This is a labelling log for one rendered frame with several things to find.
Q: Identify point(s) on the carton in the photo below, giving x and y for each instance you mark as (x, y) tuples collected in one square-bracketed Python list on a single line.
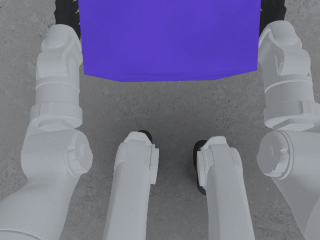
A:
[(169, 40)]

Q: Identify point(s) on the robot left forearm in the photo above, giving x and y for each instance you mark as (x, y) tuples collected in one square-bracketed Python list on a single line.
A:
[(57, 84)]

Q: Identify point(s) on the right robot upper arm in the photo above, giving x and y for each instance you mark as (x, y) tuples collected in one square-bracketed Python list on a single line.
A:
[(292, 159)]

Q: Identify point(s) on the robot right forearm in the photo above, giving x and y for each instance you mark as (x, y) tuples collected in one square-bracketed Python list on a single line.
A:
[(287, 80)]

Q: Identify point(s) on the left robot hand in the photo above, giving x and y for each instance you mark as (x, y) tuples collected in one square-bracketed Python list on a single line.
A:
[(65, 14)]

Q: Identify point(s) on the robot right shin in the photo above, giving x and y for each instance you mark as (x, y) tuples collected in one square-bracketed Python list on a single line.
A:
[(234, 153)]

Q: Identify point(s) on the right robot hand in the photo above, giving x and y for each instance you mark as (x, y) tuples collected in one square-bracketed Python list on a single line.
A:
[(272, 10)]

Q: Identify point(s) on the left robot upper arm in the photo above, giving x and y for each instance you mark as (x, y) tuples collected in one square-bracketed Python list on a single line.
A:
[(53, 163)]

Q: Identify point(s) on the robot left thigh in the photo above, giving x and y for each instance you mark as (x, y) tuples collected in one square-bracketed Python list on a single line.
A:
[(128, 205)]

